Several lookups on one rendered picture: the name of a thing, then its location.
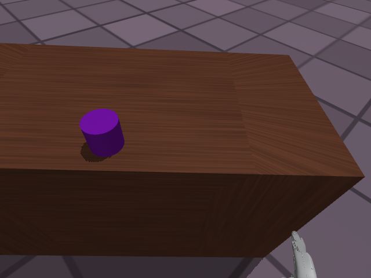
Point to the right robot hand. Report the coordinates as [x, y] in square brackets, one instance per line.
[303, 264]

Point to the can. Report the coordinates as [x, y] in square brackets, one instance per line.
[102, 131]

